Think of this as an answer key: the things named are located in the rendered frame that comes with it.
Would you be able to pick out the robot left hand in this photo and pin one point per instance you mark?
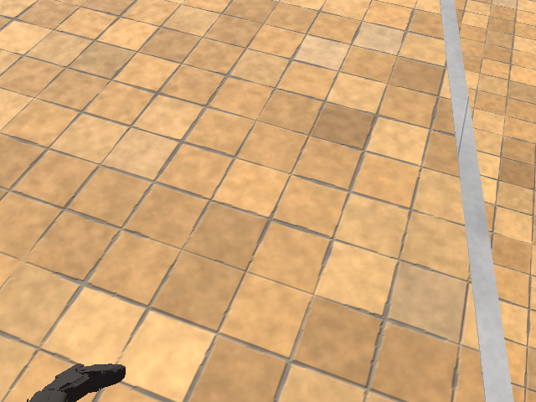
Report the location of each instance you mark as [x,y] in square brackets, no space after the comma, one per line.
[77,381]

